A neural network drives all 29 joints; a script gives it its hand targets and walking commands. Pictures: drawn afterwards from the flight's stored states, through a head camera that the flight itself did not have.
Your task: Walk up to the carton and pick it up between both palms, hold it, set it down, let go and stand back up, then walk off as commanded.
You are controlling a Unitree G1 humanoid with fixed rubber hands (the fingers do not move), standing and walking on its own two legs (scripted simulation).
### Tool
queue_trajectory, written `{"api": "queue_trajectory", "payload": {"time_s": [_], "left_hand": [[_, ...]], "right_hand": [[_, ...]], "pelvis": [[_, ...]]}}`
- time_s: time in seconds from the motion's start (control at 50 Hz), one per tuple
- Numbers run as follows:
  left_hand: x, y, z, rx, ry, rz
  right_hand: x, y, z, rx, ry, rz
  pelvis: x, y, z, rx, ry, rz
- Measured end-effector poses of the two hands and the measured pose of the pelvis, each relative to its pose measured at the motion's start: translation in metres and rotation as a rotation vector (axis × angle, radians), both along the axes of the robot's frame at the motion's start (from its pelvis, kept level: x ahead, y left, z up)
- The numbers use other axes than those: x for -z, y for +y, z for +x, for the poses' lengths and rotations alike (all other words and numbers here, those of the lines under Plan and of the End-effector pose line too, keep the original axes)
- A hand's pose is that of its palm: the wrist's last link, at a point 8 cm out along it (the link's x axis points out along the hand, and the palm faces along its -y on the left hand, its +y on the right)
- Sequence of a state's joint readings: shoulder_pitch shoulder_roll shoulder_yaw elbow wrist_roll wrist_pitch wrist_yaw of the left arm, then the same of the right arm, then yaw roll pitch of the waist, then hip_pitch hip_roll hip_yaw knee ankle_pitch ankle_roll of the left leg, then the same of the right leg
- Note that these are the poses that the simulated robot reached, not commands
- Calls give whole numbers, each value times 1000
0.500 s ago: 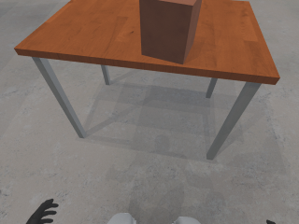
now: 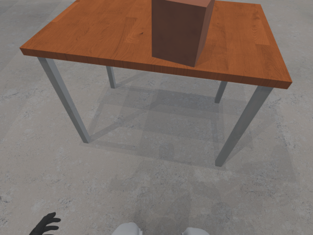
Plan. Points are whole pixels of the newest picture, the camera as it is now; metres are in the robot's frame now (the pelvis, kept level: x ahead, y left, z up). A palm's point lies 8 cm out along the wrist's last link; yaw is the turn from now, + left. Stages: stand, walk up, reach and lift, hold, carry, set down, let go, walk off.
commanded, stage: stand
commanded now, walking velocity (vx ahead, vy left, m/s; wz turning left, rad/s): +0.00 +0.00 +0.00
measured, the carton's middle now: (182, 25) +0.77 -0.04 +0.15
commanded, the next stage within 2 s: none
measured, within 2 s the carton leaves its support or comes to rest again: neither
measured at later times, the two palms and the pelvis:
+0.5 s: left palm out of the picture +0.11 +0.32 -0.09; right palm out of the picture +0.09 -0.32 -0.09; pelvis +0.00 +0.00 +0.00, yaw +0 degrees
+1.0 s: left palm out of the picture +0.10 +0.32 -0.08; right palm out of the picture +0.08 -0.32 -0.09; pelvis -0.01 +0.00 +0.01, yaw +0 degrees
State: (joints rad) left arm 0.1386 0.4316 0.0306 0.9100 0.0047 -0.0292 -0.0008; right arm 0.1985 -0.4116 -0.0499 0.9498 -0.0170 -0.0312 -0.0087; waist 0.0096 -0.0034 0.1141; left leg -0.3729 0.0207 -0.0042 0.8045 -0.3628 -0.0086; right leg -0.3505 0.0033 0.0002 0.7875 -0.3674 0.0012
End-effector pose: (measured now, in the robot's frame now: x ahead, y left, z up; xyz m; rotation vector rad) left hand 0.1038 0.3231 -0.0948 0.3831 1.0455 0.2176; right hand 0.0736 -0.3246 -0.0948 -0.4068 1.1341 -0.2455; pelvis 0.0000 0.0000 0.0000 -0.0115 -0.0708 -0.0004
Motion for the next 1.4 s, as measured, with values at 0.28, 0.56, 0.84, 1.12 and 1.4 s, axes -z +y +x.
{"api": "queue_trajectory", "payload": {"time_s": [0.28,0.56,0.84,1.12,1.4], "left_hand": [[-2,-1,4,0,20,7],[-7,-2,6,7,-7,3],[-11,-3,-3,12,14,-6],[-11,-4,-2,13,20,-8],[-13,-3,-2,13,10,-6]], "right_hand": [[0,2,13,-17,-1,10],[-4,3,12,-23,-23,13],[-7,3,4,-22,-9,19],[-7,3,4,-21,-3,21],[-8,4,4,-19,-9,23]], "pelvis": [[-3,-2,4,0,15,2],[-5,-1,-2,0,15,1],[-11,-2,-7,0,28,2],[-12,-2,-6,0,33,3],[-12,-2,-6,0,32,2]]}}
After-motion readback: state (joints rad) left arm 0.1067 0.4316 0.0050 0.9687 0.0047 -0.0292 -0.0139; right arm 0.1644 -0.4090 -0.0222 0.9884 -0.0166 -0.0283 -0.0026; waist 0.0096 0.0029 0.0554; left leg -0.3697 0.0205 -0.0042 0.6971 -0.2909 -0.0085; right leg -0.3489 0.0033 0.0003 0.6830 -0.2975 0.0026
